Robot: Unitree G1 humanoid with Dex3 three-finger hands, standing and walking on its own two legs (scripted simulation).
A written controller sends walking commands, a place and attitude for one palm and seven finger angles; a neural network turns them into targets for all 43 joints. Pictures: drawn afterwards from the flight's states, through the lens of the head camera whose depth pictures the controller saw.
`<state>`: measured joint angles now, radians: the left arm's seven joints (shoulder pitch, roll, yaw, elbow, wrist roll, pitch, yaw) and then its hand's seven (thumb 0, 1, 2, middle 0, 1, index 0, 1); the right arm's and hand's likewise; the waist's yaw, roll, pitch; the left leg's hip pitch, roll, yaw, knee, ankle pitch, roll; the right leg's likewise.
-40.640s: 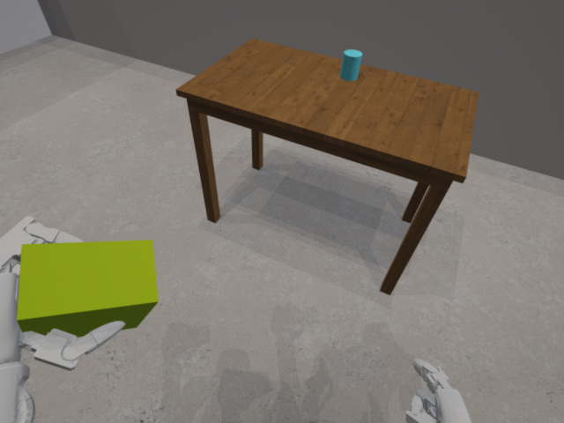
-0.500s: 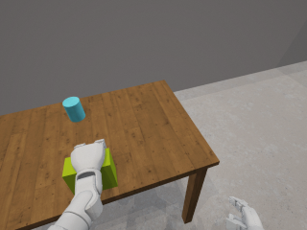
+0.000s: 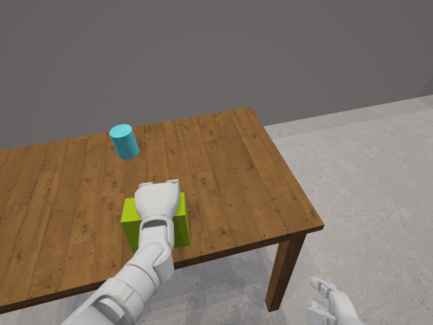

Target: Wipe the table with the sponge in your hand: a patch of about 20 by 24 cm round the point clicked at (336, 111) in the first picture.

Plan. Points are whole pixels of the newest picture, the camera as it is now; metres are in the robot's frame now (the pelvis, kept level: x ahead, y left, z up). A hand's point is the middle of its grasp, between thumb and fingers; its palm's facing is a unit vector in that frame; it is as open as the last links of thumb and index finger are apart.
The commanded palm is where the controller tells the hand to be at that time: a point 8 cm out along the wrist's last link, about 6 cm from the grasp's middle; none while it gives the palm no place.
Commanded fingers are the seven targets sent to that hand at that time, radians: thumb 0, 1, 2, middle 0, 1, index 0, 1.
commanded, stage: slide across to the third lane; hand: left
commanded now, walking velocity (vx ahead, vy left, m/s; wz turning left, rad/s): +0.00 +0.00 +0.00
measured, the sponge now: (159, 227) +0.32 +0.19 -0.03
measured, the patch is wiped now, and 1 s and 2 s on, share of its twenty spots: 0.85 0.85 0.90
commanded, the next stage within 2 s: wipe forward along the third lane in 0.92 s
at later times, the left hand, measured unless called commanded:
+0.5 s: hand (176, 215) +0.33 +0.15 +0.01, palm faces -0.06 -0.03 -1.00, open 10.6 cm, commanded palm +0.30 +0.12 +0.05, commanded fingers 0.00 0.10 1.30 -1.20 -1.60 -1.20 -1.60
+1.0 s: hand (176, 214) +0.34 +0.15 +0.01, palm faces -0.05 -0.05 -1.00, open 10.6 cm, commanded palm +0.30 +0.12 +0.05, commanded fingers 0.00 0.10 1.30 -1.20 -1.60 -1.20 -1.60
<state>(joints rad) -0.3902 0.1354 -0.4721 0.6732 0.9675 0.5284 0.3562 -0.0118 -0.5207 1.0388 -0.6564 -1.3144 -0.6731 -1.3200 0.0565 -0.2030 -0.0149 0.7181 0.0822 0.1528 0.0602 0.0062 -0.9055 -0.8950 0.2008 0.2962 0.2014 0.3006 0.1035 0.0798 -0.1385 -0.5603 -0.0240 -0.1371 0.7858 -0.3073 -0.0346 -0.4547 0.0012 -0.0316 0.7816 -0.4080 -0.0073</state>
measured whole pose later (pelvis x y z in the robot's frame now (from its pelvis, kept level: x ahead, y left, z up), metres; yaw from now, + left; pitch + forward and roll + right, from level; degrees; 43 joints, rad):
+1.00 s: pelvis +0.01 -0.01 +0.01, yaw -2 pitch +5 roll -1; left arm -0.31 0.10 -0.40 0.65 0.99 0.53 0.37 -0.02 -0.52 1.04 -0.66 -1.32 -0.67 -1.32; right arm 0.07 -0.22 -0.03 0.70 0.07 0.18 0.04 0.01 -0.91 -0.90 0.20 0.30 0.20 0.30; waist 0.07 0.06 -0.16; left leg -0.50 0.01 -0.11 0.71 -0.30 -0.04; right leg -0.41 0.03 0.00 0.71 -0.39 -0.02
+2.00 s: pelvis -0.07 -0.02 -0.03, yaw -5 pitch +13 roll +0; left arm -0.89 0.26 -0.17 1.25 0.96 0.48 0.41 0.01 -0.58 1.08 -0.71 -1.28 -0.73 -1.28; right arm 0.24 -0.25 -0.01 0.78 0.05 0.06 -0.05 0.00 -0.91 -0.89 0.20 0.30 0.20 0.30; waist -0.10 0.03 -0.17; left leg -0.90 0.00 -0.12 0.91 -0.35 -0.01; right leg -0.85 0.06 0.02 0.93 -0.32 -0.02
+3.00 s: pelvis -0.03 -0.01 -0.04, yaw -8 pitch +22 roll -4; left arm -1.10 0.50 -0.12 1.32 1.03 0.42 0.25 0.02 -0.58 1.08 -0.71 -1.29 -0.72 -1.29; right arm 0.32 -0.26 0.03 0.74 0.04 -0.01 -0.02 0.00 -0.90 -0.89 0.20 0.30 0.20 0.30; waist -0.15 0.06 -0.17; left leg -1.06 0.02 -0.16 1.02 -0.35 -0.02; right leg -0.98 0.11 0.00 0.98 -0.38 -0.02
